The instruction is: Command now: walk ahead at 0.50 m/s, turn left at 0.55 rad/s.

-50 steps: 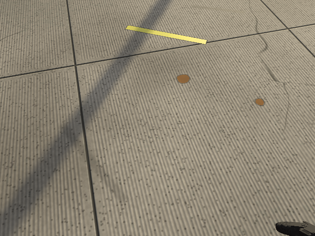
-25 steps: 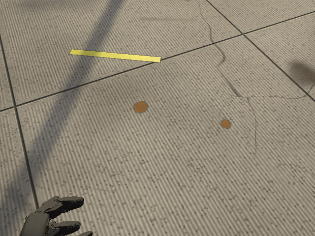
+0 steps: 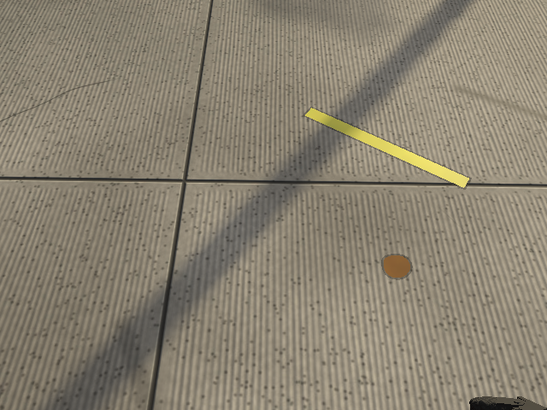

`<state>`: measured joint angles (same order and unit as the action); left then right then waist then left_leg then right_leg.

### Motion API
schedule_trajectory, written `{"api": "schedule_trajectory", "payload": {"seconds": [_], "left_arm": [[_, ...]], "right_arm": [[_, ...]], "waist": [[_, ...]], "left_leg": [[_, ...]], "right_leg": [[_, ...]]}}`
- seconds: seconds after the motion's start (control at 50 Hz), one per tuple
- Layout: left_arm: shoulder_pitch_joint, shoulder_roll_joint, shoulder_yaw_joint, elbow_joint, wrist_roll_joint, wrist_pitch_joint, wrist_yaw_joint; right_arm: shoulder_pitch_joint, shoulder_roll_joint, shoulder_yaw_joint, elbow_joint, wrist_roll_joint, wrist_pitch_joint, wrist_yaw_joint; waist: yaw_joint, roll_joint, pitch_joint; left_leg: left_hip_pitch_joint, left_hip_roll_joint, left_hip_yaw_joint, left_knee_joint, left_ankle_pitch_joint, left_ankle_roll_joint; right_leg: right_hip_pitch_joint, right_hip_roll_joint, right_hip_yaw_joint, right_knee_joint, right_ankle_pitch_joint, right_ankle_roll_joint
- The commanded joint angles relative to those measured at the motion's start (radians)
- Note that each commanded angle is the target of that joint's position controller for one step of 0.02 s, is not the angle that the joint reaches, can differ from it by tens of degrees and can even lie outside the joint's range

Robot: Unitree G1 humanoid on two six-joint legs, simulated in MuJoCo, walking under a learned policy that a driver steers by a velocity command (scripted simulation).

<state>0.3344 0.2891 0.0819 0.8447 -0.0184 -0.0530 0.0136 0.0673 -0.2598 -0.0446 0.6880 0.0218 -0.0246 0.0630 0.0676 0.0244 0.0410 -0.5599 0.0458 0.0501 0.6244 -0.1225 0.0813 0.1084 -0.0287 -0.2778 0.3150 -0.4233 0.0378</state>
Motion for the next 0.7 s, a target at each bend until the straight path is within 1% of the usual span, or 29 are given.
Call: {"api": "schedule_trajectory", "payload": {"seconds": [0.02, 0.04, 0.06, 0.08, 0.1, 0.12, 0.14, 0.16, 0.18, 0.2, 0.22, 0.26, 0.32, 0.36, 0.42, 0.46, 0.48, 0.5, 0.52, 0.54, 0.56, 0.58, 0.6, 0.62, 0.64, 0.66, 0.68, 0.7], "left_arm": [[-0.050, 0.195, 0.040, -0.068, -0.009, 0.006, 0.015], [0.021, 0.083, 0.004, -0.113, 0.033, -0.010, 0.009], [0.008, 0.052, -0.019, -0.141, 0.026, -0.050, -0.004], [-0.120, 0.136, 0.002, -0.166, -0.016, -0.077, -0.017], [-0.159, 0.131, -0.002, -0.183, -0.026, -0.091, -0.019], [-0.135, 0.125, -0.002, -0.155, -0.008, -0.091, -0.012], [-0.109, 0.134, 0.006, -0.135, 0.008, -0.080, -0.010], [-0.082, 0.131, 0.007, -0.121, 0.010, -0.064, -0.014], [-0.060, 0.115, 0.005, -0.109, 0.012, -0.050, -0.015], [-0.051, 0.101, 0.002, -0.102, 0.012, -0.037, -0.015], [-0.068, 0.090, -0.002, -0.106, 0.012, -0.028, -0.013], [-0.126, 0.078, -0.008, -0.120, 0.010, -0.020, -0.010], [-0.195, 0.063, -0.016, -0.130, 0.002, -0.028, -0.022], [-0.251, 0.050, -0.023, -0.145, -0.003, -0.033, -0.033], [-0.305, 0.049, -0.026, -0.172, -0.008, -0.036, -0.051], [-0.328, 0.048, -0.027, -0.193, -0.005, -0.037, -0.066], [-0.328, 0.050, -0.027, -0.201, -0.003, -0.038, -0.074], [-0.310, 0.059, -0.023, -0.206, -0.001, -0.037, -0.079], [-0.274, 0.076, -0.014, -0.206, 0.002, -0.033, -0.081], [-0.199, 0.105, 0.001, -0.194, 0.004, -0.028, -0.079], [-0.060, 0.148, 0.026, -0.164, 0.004, -0.025, -0.072], [0.095, 0.223, 0.052, -0.141, 0.005, -0.018, -0.056], [0.108, 0.300, 0.065, -0.143, -0.004, -0.024, -0.054], [0.140, 0.205, 0.042, -0.147, -0.007, -0.025, -0.051], [0.095, 0.168, 0.031, -0.153, 0.001, -0.026, -0.043], [0.032, 0.154, 0.026, -0.168, 0.003, -0.025, -0.040], [-0.028, 0.132, 0.019, -0.184, 0.004, -0.022, -0.039], [-0.059, 0.116, 0.010, -0.199, 0.015, -0.021, -0.035]], "right_arm": [[0.297, -0.214, -0.098, 0.000, 0.005, 0.000, -0.018], [0.368, -0.336, -0.128, 0.015, 0.008, 0.006, -0.039], [0.351, -0.337, -0.115, -0.025, 0.004, -0.011, -0.033], [0.340, -0.254, -0.090, -0.022, -0.005, -0.024, -0.026], [0.297, -0.219, -0.081, -0.019, -0.004, -0.034, -0.027], [0.222, -0.170, -0.065, -0.023, -0.003, -0.036, -0.029], [0.166, -0.124, -0.049, -0.036, -0.013, -0.038, -0.034], [0.143, -0.110, -0.042, -0.044, -0.025, -0.040, -0.036], [0.142, -0.114, -0.043, -0.038, -0.026, -0.046, -0.037], [0.151, -0.128, -0.044, -0.025, -0.026, -0.054, -0.039], [0.164, -0.143, -0.047, -0.013, -0.027, -0.060, -0.041], [0.187, -0.150, -0.047, 0.011, -0.029, -0.066, -0.049], [0.196, -0.150, -0.042, 0.031, -0.032, -0.068, -0.057], [0.214, -0.164, -0.043, 0.049, -0.032, -0.070, -0.059], [0.247, -0.171, -0.047, 0.084, -0.027, -0.062, -0.061], [0.257, -0.173, -0.050, 0.100, -0.022, -0.049, -0.065], [0.254, -0.178, -0.052, 0.103, -0.019, -0.041, -0.069], [0.239, -0.189, -0.055, 0.101, -0.018, -0.034, -0.075], [0.226, -0.205, -0.060, 0.095, -0.017, -0.027, -0.082], [0.216, -0.216, -0.063, 0.091, -0.017, -0.018, -0.089], [0.198, -0.214, -0.059, 0.084, -0.016, -0.009, -0.097], [0.213, -0.187, -0.045, 0.063, -0.028, -0.015, -0.104], [0.334, -0.046, 0.001, 0.026, -0.054, -0.044, -0.080], [0.251, -0.127, -0.009, 0.030, -0.025, -0.084, -0.059], [0.157, -0.168, -0.019, -0.005, 0.013, -0.109, -0.046], [0.115, -0.158, -0.013, -0.019, 0.006, -0.122, -0.047], [0.093, -0.161, -0.019, -0.020, -0.019, -0.124, -0.052], [0.107, -0.166, -0.026, -0.022, -0.030, -0.115, -0.054]], "waist": [[-0.220, -0.074, -0.179], [-0.176, 0.167, -0.267], [-0.151, 0.185, -0.424], [-0.201, 0.074, -0.338], [-0.173, 0.048, -0.217], [-0.119, -0.018, -0.145], [-0.083, 0.002, -0.112], [-0.062, 0.028, -0.105], [-0.053, 0.031, -0.105], [-0.049, 0.029, -0.099], [-0.052, 0.028, -0.081], [-0.072, 0.026, -0.047], [-0.106, 0.033, -0.018], [-0.134, 0.030, 0.005], [-0.158, 0.017, 0.037], [-0.159, 0.015, 0.044], [-0.150, 0.019, 0.039], [-0.132, 0.032, 0.020], [-0.107, 0.054, -0.017], [-0.064, 0.070, -0.073], [0.014, 0.052, -0.149], [0.077, -0.044, -0.258], [-0.027, -0.295, -0.360], [0.050, -0.207, -0.431], [0.060, -0.159, -0.283], [0.028, -0.050, -0.199], [-0.011, 0.000, -0.126], [-0.045, -0.021, -0.108]], "left_leg": [[0.464, -0.109, 0.033, -0.075, -0.012, 0.093], [0.831, 0.142, -0.398, -0.087, -0.021, 0.228], [0.982, 0.298, -0.892, -0.277, -0.193, 0.371], [0.935, 0.277, -0.793, -0.334, -0.194, 0.306], [0.800, 0.240, -0.652, -0.335, -0.139, 0.268], [0.648, 0.204, -0.516, -0.334, -0.030, 0.227], [0.534, 0.174, -0.422, -0.352, 0.087, 0.205], [0.463, 0.156, -0.377, -0.376, 0.152, 0.196], [0.425, 0.148, -0.338, -0.396, 0.219, 0.199], [0.397, 0.144, -0.290, -0.412, 0.270, 0.199], [0.384, 0.141, -0.250, -0.431, 0.298, 0.196], [0.394, 0.130, -0.186, -0.455, 0.309, 0.174], [0.415, 0.101, -0.094, -0.482, 0.235, 0.123], [0.440, 0.118, -0.066, -0.505, 0.190, 0.110], [0.560, 0.165, -0.039, -0.491, 0.215, 0.105], [0.651, 0.195, -0.025, -0.447, 0.298, 0.095], [0.686, 0.206, -0.017, -0.414, 0.377, 0.086], [0.705, 0.208, -0.001, -0.363, 0.521, 0.074], [0.718, 0.204, 0.015, -0.289, 0.709, 0.060], [0.717, 0.194, 0.031, -0.173, 0.872, 0.046], [0.650, 0.160, 0.067, 0.023, 0.906, 0.016], [0.425, 0.118, 0.080, 0.321, 0.635, -0.022], [-0.042, -0.117, 0.008, 0.680, -0.329, -0.093], [-0.177, -0.113, -0.172, 0.791, -0.442, -0.081], [-0.253, -0.053, -0.181, 0.769, -0.357, -0.060], [-0.230, -0.009, -0.169, 0.685, -0.282, -0.052], [-0.181, 0.017, -0.155, 0.590, -0.246, -0.062], [-0.112, 0.034, -0.157, 0.548, -0.223, -0.072]], "right_leg": [[-0.169, -0.197, 0.033, 0.485, 1.021, -0.091], [-0.585, -0.078, 0.045, 0.858, 0.311, -0.026], [-0.817, 0.080, 0.286, 1.070, -0.195, -0.007], [-0.924, 0.020, 0.378, 1.091, -0.125, -0.030], [-0.937, -0.021, 0.365, 1.021, -0.035, -0.051], [-0.877, -0.073, 0.352, 0.930, 0.039, -0.050], [-0.796, -0.108, 0.348, 0.862, 0.089, -0.044], [-0.731, -0.123, 0.346, 0.842, 0.120, -0.037], [-0.702, -0.124, 0.333, 0.824, 0.142, -0.026], [-0.695, -0.125, 0.324, 0.802, 0.170, -0.016], [-0.714, -0.128, 0.321, 0.770, 0.213, -0.007], [-0.770, -0.132, 0.323, 0.673, 0.323, 0.002], [-0.761, -0.108, 0.313, 0.476, 0.518, -0.012], [-0.748, -0.084, 0.300, 0.376, 0.586, -0.023], [-0.799, -0.061, 0.304, 0.293, 0.568, -0.047], [-0.838, -0.046, 0.294, 0.262, 0.495, -0.070], [-0.837, -0.035, 0.280, 0.254, 0.445, -0.084], [-0.803, -0.014, 0.256, 0.249, 0.390, -0.101], [-0.739, 0.018, 0.222, 0.258, 0.333, -0.120], [-0.635, 0.056, 0.194, 0.265, 0.287, -0.141], [-0.436, 0.095, 0.184, 0.219, 0.327, -0.174], [-0.128, -0.028, 0.388, 0.207, 0.366, -0.239], [0.240, -0.277, 0.949, 0.138, 0.222, -0.447], [0.319, -0.293, 1.097, 0.023, 0.106, -0.455], [0.225, -0.265, 0.947, 0.000, 0.135, -0.400], [0.081, -0.226, 0.841, -0.007, 0.215, -0.368], [-0.061, -0.191, 0.762, -0.024, 0.334, -0.350], [-0.152, -0.166, 0.715, -0.049, 0.419, -0.350]]}}
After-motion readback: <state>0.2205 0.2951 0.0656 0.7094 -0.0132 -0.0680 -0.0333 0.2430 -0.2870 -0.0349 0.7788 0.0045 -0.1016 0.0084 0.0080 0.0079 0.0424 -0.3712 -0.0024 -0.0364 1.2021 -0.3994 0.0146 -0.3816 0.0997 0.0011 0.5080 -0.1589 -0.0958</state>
